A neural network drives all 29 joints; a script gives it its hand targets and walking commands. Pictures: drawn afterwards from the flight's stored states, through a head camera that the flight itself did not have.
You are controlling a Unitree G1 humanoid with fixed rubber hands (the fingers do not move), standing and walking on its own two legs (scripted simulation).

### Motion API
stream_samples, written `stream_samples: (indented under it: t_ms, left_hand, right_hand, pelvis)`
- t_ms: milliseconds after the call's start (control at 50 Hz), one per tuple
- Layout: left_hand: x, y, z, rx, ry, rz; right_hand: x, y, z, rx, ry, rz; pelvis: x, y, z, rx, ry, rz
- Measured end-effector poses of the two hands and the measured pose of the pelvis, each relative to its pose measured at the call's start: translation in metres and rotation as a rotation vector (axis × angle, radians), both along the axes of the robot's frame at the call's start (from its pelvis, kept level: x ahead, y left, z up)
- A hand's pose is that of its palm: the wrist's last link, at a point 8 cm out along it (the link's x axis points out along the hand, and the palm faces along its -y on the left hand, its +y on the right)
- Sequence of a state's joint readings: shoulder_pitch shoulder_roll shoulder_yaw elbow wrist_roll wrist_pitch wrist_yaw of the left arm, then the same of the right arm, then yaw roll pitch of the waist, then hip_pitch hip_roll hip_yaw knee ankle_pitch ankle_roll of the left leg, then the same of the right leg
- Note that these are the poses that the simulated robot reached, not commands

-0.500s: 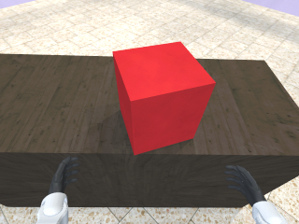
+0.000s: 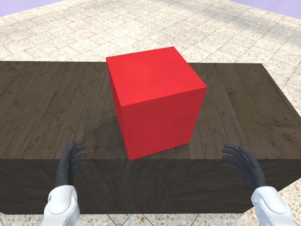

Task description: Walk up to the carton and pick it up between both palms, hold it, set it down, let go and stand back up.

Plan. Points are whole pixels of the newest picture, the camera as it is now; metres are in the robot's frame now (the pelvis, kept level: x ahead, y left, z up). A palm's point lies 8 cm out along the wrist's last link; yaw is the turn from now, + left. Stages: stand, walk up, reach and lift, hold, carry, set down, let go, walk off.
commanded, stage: reach and lift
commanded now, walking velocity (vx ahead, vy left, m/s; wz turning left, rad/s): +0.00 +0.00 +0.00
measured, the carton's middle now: (151, 104) +0.44 +0.01 +0.07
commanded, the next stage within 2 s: none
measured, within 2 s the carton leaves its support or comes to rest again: neither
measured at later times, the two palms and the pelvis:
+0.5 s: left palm (70, 162) +0.23 +0.19 +0.09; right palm (248, 159) +0.25 -0.23 +0.07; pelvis +0.00 +0.00 +0.00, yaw +0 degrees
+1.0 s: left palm (65, 131) +0.28 +0.20 +0.14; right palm (235, 116) +0.33 -0.20 +0.14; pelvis +0.00 +0.00 +0.00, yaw +0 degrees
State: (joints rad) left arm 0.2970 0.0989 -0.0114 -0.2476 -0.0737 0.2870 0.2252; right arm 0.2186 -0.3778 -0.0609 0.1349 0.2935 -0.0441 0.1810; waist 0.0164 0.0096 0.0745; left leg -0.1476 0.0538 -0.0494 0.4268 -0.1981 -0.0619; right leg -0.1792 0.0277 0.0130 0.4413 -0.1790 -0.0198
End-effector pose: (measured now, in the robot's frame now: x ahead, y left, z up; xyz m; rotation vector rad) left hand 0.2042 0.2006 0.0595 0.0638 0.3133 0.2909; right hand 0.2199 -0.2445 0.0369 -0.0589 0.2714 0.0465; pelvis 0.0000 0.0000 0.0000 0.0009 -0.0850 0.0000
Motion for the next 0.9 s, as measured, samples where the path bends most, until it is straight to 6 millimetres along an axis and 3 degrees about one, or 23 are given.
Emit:
stream_samples:
  t_ms: [140,280,360,620,900]
  left_hand:
    - [0.002,-0.004,0.011,-0.031,-0.039,0.017]
    - [0.002,-0.005,0.007,-0.042,0.015,0.029]
    - [0.005,-0.006,0.015,-0.052,0.004,0.039]
    - [0.045,-0.018,0.045,-0.049,-0.003,-0.014]
    - [0.067,-0.003,0.069,-0.031,0.004,0.043]
  right_hand:
    - [0.005,0.005,0.013,0.032,-0.047,0.010]
    - [0.006,0.005,0.010,0.038,-0.001,-0.008]
    - [0.012,0.009,0.019,0.035,-0.021,-0.008]
    - [0.055,0.023,0.047,0.056,-0.052,-0.012]
    - [0.099,0.039,0.091,0.059,-0.118,0.033]
  pelvis:
    - [0.000,0.000,0.000,0.000,0.000,0.000]
    - [0.002,0.000,0.000,0.000,0.004,0.000]
    - [0.003,0.000,0.001,0.000,0.007,0.000]
    - [0.004,0.000,0.001,0.000,0.008,0.000]
    - [0.004,0.000,0.001,0.000,0.008,0.000]
